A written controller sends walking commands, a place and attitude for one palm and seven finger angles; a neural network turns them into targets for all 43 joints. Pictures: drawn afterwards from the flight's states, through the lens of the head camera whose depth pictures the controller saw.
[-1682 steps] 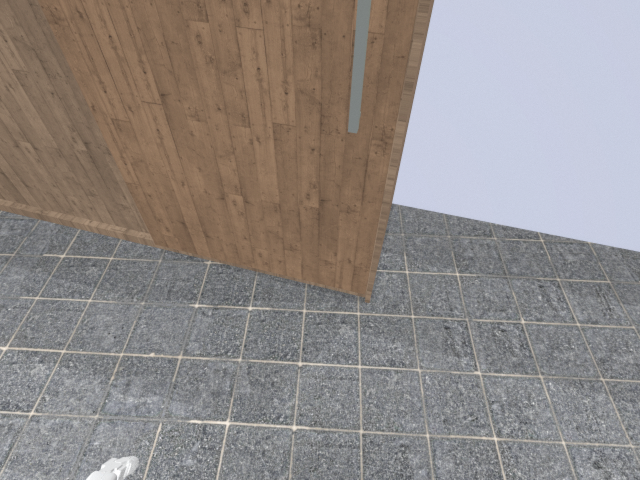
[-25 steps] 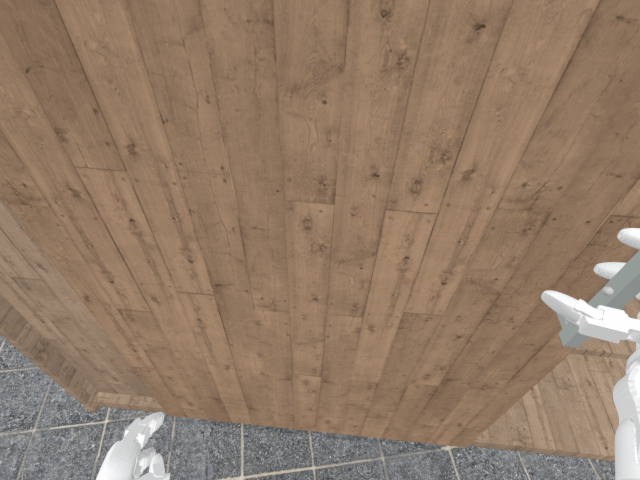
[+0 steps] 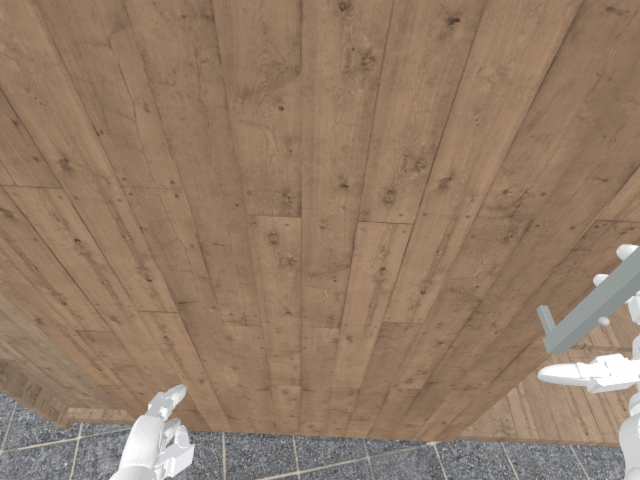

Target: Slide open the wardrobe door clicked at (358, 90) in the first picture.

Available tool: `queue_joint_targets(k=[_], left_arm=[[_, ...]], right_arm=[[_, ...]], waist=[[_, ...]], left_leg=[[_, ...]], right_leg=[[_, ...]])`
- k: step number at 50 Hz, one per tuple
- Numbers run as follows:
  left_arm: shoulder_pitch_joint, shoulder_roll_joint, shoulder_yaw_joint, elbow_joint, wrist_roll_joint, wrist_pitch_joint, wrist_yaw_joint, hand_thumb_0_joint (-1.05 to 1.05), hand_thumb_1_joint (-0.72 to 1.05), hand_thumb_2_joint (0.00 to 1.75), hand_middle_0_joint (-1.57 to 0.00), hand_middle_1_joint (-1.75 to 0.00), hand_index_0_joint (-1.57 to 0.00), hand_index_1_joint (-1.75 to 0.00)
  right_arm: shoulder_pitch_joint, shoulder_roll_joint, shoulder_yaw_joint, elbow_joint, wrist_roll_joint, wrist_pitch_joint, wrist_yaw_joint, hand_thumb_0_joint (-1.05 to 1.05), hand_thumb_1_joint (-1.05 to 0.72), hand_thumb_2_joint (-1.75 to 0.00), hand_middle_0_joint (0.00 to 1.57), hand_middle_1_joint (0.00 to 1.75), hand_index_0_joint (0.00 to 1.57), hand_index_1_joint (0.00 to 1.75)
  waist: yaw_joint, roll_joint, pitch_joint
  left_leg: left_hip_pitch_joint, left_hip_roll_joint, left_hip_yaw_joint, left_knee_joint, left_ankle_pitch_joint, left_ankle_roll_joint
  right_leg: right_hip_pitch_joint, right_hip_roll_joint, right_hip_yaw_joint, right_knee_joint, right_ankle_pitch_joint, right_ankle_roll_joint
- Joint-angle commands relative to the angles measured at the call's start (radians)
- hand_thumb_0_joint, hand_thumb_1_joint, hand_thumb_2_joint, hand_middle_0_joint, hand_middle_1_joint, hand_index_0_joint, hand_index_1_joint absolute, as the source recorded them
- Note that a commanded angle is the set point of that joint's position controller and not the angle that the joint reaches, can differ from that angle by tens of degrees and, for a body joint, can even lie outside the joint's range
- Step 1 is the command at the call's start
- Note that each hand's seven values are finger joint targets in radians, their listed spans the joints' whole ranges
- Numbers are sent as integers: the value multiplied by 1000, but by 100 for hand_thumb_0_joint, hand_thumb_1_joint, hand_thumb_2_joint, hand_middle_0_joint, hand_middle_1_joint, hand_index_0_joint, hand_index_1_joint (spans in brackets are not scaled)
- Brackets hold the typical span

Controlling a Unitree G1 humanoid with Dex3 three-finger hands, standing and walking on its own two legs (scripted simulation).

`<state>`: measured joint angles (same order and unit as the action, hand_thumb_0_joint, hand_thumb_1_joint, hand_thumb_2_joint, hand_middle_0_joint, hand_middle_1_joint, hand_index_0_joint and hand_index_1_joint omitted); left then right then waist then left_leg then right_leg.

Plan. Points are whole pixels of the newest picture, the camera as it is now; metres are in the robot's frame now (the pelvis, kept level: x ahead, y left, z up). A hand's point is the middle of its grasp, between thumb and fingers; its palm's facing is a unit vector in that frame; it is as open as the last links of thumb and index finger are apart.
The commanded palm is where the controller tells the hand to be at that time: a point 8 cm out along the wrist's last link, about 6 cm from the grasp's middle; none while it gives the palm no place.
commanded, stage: slip the hand off the handle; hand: right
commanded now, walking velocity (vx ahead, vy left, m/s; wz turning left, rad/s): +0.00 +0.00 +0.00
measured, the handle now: (613, 267) +0.31 -0.31 +0.15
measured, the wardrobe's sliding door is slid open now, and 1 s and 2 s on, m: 0.60 0.60 0.60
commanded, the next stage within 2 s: draw the hand back to the body in 1.12 s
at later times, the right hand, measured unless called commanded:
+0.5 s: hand out of the picture +0.24 -0.36 +0.14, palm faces +0.51 +0.85 -0.13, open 14.7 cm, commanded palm +0.17 -0.39 +0.13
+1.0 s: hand out of the picture +0.13 -0.34 +0.13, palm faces +0.49 +0.85 -0.16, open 14.7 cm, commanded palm +0.07 -0.38 +0.13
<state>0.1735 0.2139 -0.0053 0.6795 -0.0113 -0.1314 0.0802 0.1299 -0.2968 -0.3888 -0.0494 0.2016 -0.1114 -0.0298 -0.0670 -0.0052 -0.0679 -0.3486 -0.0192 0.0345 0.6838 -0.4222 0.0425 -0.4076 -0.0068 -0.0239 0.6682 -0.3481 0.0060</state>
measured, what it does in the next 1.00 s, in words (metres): shifts its weight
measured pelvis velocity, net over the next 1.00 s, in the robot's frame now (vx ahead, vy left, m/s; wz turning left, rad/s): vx -0.05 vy -0.02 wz -0.03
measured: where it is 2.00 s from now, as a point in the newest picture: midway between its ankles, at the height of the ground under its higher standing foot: outside the picture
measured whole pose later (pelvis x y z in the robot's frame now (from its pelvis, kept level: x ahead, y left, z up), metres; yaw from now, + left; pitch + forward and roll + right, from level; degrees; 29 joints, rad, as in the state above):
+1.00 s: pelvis -0.05 -0.02 +0.00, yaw -2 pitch +2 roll +1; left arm 0.17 0.22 -0.03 0.69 -0.02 -0.21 0.12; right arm 0.37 -0.34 -0.48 -0.13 0.31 -0.23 0.10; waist -0.10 -0.02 -0.06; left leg -0.35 -0.01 0.06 0.68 -0.36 0.02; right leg -0.44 0.01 0.00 0.71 -0.30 -0.03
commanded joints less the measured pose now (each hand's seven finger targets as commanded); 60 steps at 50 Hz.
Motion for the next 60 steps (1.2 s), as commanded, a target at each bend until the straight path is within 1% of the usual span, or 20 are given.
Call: queue_joint_targets(k=[1,4,6,11,13,15,16,19,25,28,30,33,34,37,42,47,53,55,59,60], left_arm=[[-24,141,51,-120,-6,-36,25,0,90,90,-20,-30,-20,-30],[-30,147,51,-103,-6,-44,37,0,90,90,-20,-30,-20,-30],[-38,146,46,-105,-9,-52,40,0,90,90,-20,-30,-20,-30],[-59,152,36,-91,-16,-62,59,0,90,90,-20,-30,-20,-30],[-64,158,35,-80,-14,-62,68,0,90,90,-20,-30,-20,-30],[-62,156,35,-84,-16,-63,66,0,90,90,-20,-30,-20,-30],[-71,155,30,-88,-18,-65,65,0,90,90,-20,-30,-20,-30],[-62,166,29,-74,-18,-64,70,0,90,90,-20,-30,-20,-30],[-53,166,38,-112,-20,-70,54,0,90,90,-20,-30,-20,-30],[-54,172,39,-117,-20,-71,52,0,90,90,-20,-30,-20,-30],[-59,164,43,-128,-22,-76,48,0,90,90,-20,-30,-20,-30],[-60,162,44,-126,-15,-84,50,0,90,90,-20,-30,-20,-30],[-60,156,43,-130,-15,-90,47,0,90,90,-20,-30,-20,-30],[-61,157,43,-126,-14,-106,48,0,90,90,-20,-30,-20,-30],[-72,155,38,-117,-16,-120,61,0,90,90,-20,-30,-20,-30],[-66,149,35,-125,-14,-132,58,0,90,90,-20,-30,-20,-30],[-66,142,36,-129,-17,-138,53,0,90,90,-20,-30,-20,-30],[-68,137,35,-143,-21,-148,48,0,90,90,-20,-30,-20,-30],[-57,146,38,-125,-25,-163,57,0,90,90,-20,-30,-20,-30],[-62,141,36,-129,-26,-168,58,0,90,90,-20,-30,-20,-30]], right_arm=[[-138,-235,-120,-216,3,-79,-17,0,55,-20,25,115,25,115],[-251,-254,-119,-205,1,-101,-8,0,55,-20,25,115,25,115],[-219,-233,-94,-174,4,-104,5,0,55,-20,25,115,25,115],[-318,-274,-110,-86,12,-106,28,0,55,-20,25,115,25,115],[-346,-350,-178,-21,13,-107,26,0,55,-20,25,115,25,115],[-348,-351,-177,-8,14,-119,33,0,55,-20,25,115,25,115],[-376,-333,-151,-5,17,-123,38,0,55,-20,25,115,25,115],[-461,-398,-188,59,13,-138,42,0,55,-20,25,115,25,115],[-278,-358,-177,38,37,-157,82,0,55,-20,25,115,25,115],[-201,-385,-228,5,58,-157,83,0,55,-20,25,115,25,115],[-138,-356,-231,-47,77,-164,80,0,55,-20,25,115,25,115],[-89,-374,-251,-133,74,-182,68,0,55,-20,25,115,25,115],[-81,-339,-223,-188,74,-192,66,0,55,-20,25,115,25,115],[18,-289,-189,-216,90,-203,74,0,55,-20,25,115,25,115],[20,-271,-176,-258,112,-198,102,0,55,-20,25,115,25,115],[174,-273,-188,-313,120,-196,120,0,55,-20,25,115,25,115],[316,-305,-275,-325,165,-207,148,0,55,-20,25,115,25,115],[340,-250,-229,-350,182,-219,163,0,55,-20,25,115,25,115],[270,-287,-260,-344,200,-243,178,0,55,-20,25,115,25,115],[285,-245,-222,-329,203,-243,186,0,55,-20,25,115,25,115]], waist=[[-4,-24,-210],[14,-57,-202],[8,-74,-175],[18,-63,-139],[8,-45,-121],[1,-60,-148],[10,-89,-129],[24,-68,-112],[-15,-86,-165],[-20,-56,-137],[-25,-51,-133],[-27,-108,-129],[-19,-129,-136],[-11,-88,-103],[0,-78,-87],[-25,-91,-120],[-49,-86,-89],[-40,-74,-74],[-23,-64,-55],[-23,-69,-34]], left_leg=[[57,6,-16,-46,584,-19],[14,-3,-15,-57,476,-9],[-6,-6,-10,-68,391,-4],[-37,-4,-14,-108,230,-2],[-35,-3,-25,-131,171,-2],[-25,-3,-25,-131,141,-1],[-44,-1,-28,-135,123,-1],[-65,2,-38,-152,52,-3],[-11,-1,-31,-136,113,5],[-14,-4,-23,-133,143,3],[-13,-4,-18,-135,143,0],[-15,-8,-13,-124,178,4],[-28,-10,-3,-115,182,4],[-52,-11,6,-110,165,1],[-74,-5,3,-113,136,-2],[-45,-5,11,-102,186,2],[-28,-4,8,-109,229,5],[-52,-3,14,-103,205,2],[-89,3,-4,-112,151,-1],[-103,4,-6,-115,117,0]], right_leg=[[163,1,16,-28,499,-21],[169,-1,23,-32,440,-19],[158,0,33,-48,380,-17],[122,3,44,-79,221,-23],[94,4,47,-88,164,-29],[99,5,51,-97,141,-28],[99,7,50,-99,117,-30],[72,5,57,-103,37,-34],[97,3,61,-105,101,-32],[84,-2,62,-104,126,-30],[88,0,58,-108,133,-27],[103,0,54,-102,175,-20],[121,-2,61,-107,183,-14],[115,-3,69,-104,154,-12],[104,3,78,-99,105,-11],[117,6,77,-83,183,-4],[80,11,60,-52,222,-6],[77,13,64,-48,198,-7],[41,15,67,-24,144,-14],[34,16,71,-26,112,-16]])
